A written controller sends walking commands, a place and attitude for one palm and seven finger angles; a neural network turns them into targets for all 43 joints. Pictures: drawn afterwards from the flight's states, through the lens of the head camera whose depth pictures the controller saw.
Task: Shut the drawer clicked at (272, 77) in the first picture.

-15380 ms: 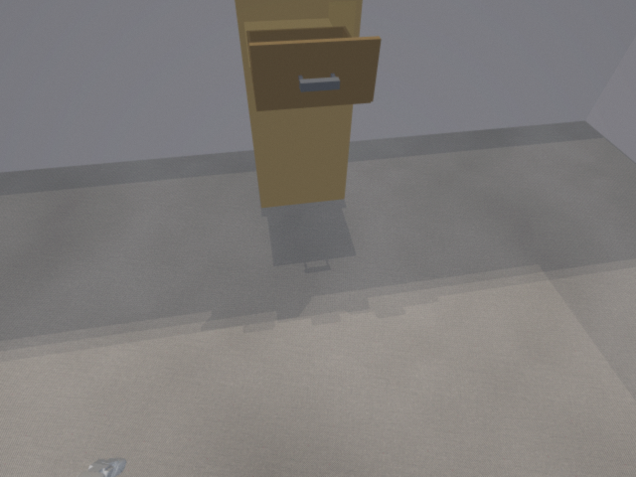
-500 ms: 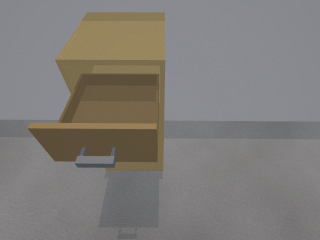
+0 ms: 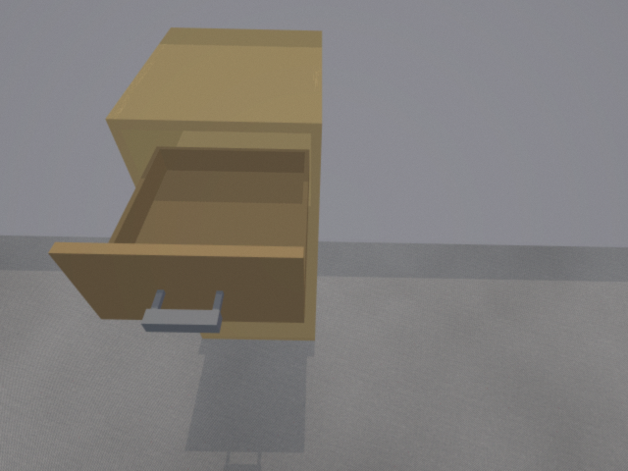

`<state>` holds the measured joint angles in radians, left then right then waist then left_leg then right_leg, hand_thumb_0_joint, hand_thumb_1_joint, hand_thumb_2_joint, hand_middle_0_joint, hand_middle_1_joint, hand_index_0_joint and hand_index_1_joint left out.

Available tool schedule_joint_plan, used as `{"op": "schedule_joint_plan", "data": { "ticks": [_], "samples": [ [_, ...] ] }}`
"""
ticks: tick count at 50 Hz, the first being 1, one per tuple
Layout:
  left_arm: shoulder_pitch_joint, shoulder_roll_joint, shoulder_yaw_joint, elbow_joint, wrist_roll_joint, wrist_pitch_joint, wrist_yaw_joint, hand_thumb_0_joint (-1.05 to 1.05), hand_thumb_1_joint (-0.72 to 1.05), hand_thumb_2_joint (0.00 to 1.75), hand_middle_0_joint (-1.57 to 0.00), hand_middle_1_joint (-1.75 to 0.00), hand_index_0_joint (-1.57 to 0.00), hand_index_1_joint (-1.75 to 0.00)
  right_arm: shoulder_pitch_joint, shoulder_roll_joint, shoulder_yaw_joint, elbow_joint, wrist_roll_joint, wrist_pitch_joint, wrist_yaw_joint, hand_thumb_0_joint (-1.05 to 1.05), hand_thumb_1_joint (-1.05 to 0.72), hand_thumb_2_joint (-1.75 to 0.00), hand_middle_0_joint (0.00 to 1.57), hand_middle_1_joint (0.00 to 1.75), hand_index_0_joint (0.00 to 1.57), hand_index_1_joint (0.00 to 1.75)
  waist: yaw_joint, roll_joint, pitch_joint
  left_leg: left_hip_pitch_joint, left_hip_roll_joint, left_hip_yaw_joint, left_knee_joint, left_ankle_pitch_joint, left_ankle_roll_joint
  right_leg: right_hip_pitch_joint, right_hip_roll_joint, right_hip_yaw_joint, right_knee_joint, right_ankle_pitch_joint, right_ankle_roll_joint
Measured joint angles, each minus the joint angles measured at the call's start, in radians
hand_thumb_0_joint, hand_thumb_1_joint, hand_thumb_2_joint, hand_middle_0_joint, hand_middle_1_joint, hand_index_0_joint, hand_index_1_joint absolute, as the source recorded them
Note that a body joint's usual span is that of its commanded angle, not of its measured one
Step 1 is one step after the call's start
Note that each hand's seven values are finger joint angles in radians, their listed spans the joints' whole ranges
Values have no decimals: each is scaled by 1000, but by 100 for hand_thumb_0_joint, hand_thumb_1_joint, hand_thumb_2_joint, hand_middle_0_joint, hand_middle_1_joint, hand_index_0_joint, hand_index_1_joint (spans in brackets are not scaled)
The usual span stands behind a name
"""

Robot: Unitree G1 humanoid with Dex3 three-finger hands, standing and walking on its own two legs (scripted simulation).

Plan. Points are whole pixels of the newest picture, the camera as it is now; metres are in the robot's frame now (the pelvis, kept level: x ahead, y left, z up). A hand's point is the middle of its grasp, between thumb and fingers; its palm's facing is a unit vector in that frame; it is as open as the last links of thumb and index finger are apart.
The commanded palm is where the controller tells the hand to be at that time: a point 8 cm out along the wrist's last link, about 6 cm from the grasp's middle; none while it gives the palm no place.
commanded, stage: raise the hand and make a fist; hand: left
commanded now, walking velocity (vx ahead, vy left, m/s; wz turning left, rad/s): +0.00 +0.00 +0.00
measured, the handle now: (186, 308) +0.34 +0.21 -0.02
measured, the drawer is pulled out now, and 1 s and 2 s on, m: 0.30 0.30 0.30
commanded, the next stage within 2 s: bring the fist close to the handle in 1.86 s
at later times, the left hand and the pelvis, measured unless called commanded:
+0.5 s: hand (166, 450) +0.15 +0.19 -0.03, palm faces +0.11 -0.99 -0.05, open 5.3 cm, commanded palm +0.12 +0.24 -0.02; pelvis -0.01 -0.02 -0.09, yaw +3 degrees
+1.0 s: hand (160, 431) +0.16 +0.18 +0.02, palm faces +0.06 -1.00 -0.05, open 3.2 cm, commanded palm +0.12 +0.23 +0.03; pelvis +0.00 +0.00 -0.06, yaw +2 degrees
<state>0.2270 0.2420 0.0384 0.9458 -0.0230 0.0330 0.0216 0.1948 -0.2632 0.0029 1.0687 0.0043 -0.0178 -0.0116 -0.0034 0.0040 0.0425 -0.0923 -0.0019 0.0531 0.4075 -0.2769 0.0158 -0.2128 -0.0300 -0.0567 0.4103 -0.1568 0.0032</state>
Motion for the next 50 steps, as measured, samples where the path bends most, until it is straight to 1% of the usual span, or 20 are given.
{"op": "schedule_joint_plan", "data": {
  "ticks": [1,2,3,4,6,8,11,12,13,14,15,17,20,23,27,30,33,37,44,50],
  "samples": [
    [56,-9,36,-175,-22,-2,3,1,90,90,-20,-31,-21,-30,36,6,-4,-57,6,-39,-15,1,-90,-90,20,29,20,30,10,-4,3,-2,-4,1,6,-3,-1,-9,-5,1,20,-9,-3],
    [110,-18,52,-336,-50,-30,15,1,91,90,-21,-31,-21,-31,66,11,-9,-105,11,-86,-28,1,-91,-90,20,29,20,30,13,-5,-3,-9,-8,-1,13,-6,-3,-21,-10,0,40,-21,-7],
    [150,-29,62,-466,-74,-62,25,1,91,90,-21,-32,-22,-31,86,14,-14,-146,17,-128,-32,1,-91,-90,20,29,20,30,9,-2,-13,-24,-12,-8,28,-10,-4,-34,-15,-5,58,-32,-7],
    [170,-42,72,-567,-99,-102,25,1,91,90,-22,-32,-22,-32,96,18,-20,-186,18,-163,-32,1,-91,-90,20,29,20,30,3,4,-21,-48,-14,-16,55,-19,-3,-51,-20,-13,79,-42,-6],
    [182,-63,101,-691,-142,-219,-8,1,91,90,-23,-34,-24,-34,91,26,-29,-255,13,-213,-24,1,-90,-90,20,29,20,30,-9,11,-50,-129,-15,-25,130,-45,-2,-123,-25,-21,140,-64,-6],
    [183,-74,130,-745,-180,-365,-75,1,91,90,-26,-37,-26,-37,65,36,-32,-319,8,-245,-9,1,-90,-90,20,29,20,30,-14,5,-83,-234,-11,-20,228,-82,-5,-230,-26,-15,233,-95,-11],
    [190,-75,153,-761,-225,-586,-225,0,91,90,-30,-42,-31,-41,19,41,-36,-411,5,-285,17,1,-90,-90,20,29,20,30,-11,-9,-131,-413,0,-11,406,-154,-10,-413,-22,-3,402,-155,-19],
    [191,-70,159,-755,-233,-642,-279,0,91,90,-32,-44,-32,-43,4,38,-38,-438,6,-297,23,1,-90,-90,20,29,20,30,-7,-12,-142,-470,4,-11,466,-179,-13,-470,-20,-2,458,-174,-22],
    [194,-65,163,-752,-243,-674,-328,0,91,90,-34,-45,-34,-45,-9,33,-40,-464,10,-303,26,1,-90,-90,20,29,20,30,-1,-16,-150,-520,7,-10,521,-203,-15,-521,-20,0,511,-192,-26],
    [199,-60,166,-752,-256,-682,-368,0,91,90,-35,-47,-36,-47,-20,26,-41,-490,16,-305,26,1,-90,-90,20,29,20,30,7,-17,-156,-562,10,-14,565,-220,-15,-565,-18,-1,559,-214,-28],
    [204,-57,169,-755,-271,-671,-399,0,90,90,-37,-49,-38,-49,-29,19,-42,-511,22,-305,22,1,-90,-90,20,29,20,30,14,-20,-159,-599,11,-17,611,-240,-17,-600,-18,-2,600,-234,-29],
    [222,-57,178,-774,-296,-617,-426,0,90,90,-41,-54,-42,-53,-41,7,-44,-543,34,-299,7,1,-90,-90,20,29,20,30,29,-22,-162,-649,14,-24,676,-271,-23,-645,-18,-7,657,-262,-34],
    [258,-60,185,-851,-303,-536,-402,1,90,90,-47,-60,-48,-59,-42,0,-46,-568,41,-289,-17,1,-90,-90,20,29,20,30,46,-10,-154,-678,21,-49,726,-297,-29,-660,-15,-30,691,-286,-38],
    [289,-54,183,-953,-287,-503,-367,1,90,90,-53,-66,-53,-66,-32,12,-38,-563,37,-276,-32,1,-90,-90,20,29,20,30,53,-1,-151,-680,26,-71,736,-310,-28,-648,-11,-52,685,-295,-40],
    [281,-39,171,-1032,-273,-466,-362,1,90,90,-61,-75,-61,-74,-16,39,-21,-537,36,-255,-35,1,-90,-90,20,29,20,30,43,14,-150,-668,30,-91,717,-306,-29,-620,-7,-73,650,-289,-39],
    [277,-30,167,-1051,-270,-416,-363,1,90,90,-67,-81,-67,-81,-2,61,-12,-524,37,-236,-30,1,-90,-90,20,29,20,30,25,22,-153,-647,31,-88,685,-296,-27,-599,-4,-71,617,-278,-36],
    [302,-27,163,-1072,-269,-378,-346,1,90,90,-73,-88,-73,-87,18,76,-10,-521,37,-224,-25,2,-90,-90,20,29,20,30,9,27,-157,-617,29,-78,647,-285,-23,-574,-3,-61,584,-266,-31],
    [362,-32,159,-1113,-268,-377,-311,1,90,90,-80,-96,-81,-96,46,78,-15,-527,37,-222,-21,2,-90,-90,20,30,20,30,0,28,-161,-584,27,-66,611,-275,-17,-546,-3,-50,552,-256,-24],
    [430,-37,136,-1183,-258,-410,-280,1,90,90,-94,-111,-95,-111,59,48,-22,-534,38,-237,-19,2,-90,-90,20,29,20,30,11,26,-160,-558,20,-65,599,-275,-6,-514,-9,-49,533,-253,-13],
    [435,-43,93,-1231,-239,-385,-263,1,90,90,-107,-125,-107,-124,46,37,-14,-554,42,-247,-21,2,-90,-90,20,29,20,30,19,30,-160,-528,15,-66,587,-274,2,-479,-12,-50,514,-249,-4]
  ]
}}
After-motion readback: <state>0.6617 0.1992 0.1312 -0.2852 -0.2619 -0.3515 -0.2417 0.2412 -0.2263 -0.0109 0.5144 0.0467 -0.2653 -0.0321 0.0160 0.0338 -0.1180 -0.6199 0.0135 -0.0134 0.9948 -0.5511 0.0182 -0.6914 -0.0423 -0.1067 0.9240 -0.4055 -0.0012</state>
